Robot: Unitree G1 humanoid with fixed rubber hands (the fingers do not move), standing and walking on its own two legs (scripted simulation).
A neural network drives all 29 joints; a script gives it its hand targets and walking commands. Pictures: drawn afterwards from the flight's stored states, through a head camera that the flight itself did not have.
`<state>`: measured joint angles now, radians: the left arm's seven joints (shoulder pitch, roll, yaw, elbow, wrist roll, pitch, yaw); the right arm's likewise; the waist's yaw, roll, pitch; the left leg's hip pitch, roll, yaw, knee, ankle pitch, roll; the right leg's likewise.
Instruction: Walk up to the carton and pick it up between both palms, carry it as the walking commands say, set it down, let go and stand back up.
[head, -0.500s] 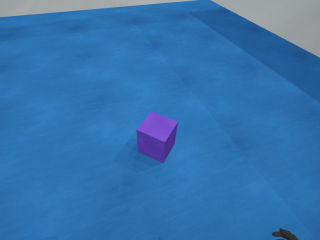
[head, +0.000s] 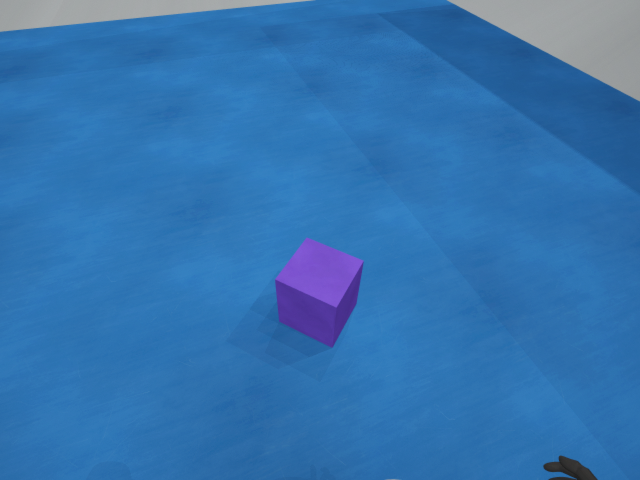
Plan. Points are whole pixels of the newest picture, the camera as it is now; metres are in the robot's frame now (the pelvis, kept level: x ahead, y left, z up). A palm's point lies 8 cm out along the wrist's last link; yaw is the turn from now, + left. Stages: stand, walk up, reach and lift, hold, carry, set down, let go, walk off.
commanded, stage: walk up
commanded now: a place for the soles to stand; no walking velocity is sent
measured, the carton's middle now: (319, 292) +0.81 -0.01 -0.62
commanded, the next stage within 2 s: none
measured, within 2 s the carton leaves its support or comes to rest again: neither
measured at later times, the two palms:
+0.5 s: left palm (62, 454) +0.19 +0.33 -0.08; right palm (567, 432) +0.21 -0.32 -0.06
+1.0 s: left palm (94, 389) +0.28 +0.33 -0.09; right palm (537, 367) +0.31 -0.32 -0.07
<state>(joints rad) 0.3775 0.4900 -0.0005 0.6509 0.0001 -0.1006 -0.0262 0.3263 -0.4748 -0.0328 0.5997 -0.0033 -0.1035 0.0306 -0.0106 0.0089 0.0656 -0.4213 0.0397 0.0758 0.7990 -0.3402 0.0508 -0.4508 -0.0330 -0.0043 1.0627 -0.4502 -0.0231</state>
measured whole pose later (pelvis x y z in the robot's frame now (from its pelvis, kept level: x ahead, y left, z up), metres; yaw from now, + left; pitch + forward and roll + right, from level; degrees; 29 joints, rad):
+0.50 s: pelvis +0.11 +0.00 -0.01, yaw +0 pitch -2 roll -1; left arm 0.37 0.49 0.00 0.65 0.00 -0.10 -0.01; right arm 0.33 -0.48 -0.03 0.60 0.00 -0.10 0.03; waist -0.01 0.01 0.06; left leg -0.46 0.02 0.07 0.84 -0.36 0.05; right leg -0.45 -0.05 -0.01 1.09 -0.47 -0.02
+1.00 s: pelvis +0.20 +0.00 -0.02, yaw +0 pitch -2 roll -1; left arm 0.36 0.48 0.00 0.66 0.00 -0.08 0.01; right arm 0.32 -0.48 -0.03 0.60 0.00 -0.08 0.02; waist 0.01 0.01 0.07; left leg -0.52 0.04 0.07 0.89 -0.35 0.04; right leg -0.44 -0.05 -0.01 1.04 -0.52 0.00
